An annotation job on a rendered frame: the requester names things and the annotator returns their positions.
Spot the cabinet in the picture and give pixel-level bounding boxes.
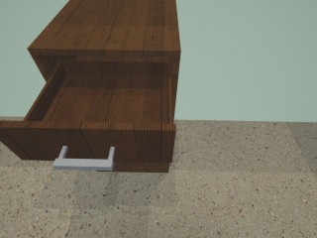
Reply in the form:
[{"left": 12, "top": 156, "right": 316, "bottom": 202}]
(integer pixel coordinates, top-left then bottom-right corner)
[{"left": 28, "top": 0, "right": 181, "bottom": 174}]

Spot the handle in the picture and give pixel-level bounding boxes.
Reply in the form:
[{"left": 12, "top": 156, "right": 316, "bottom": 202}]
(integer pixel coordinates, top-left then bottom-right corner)
[{"left": 53, "top": 146, "right": 115, "bottom": 171}]

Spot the drawer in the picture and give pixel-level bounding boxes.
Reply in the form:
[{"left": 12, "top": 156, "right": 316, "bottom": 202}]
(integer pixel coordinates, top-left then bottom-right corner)
[{"left": 0, "top": 60, "right": 176, "bottom": 164}]

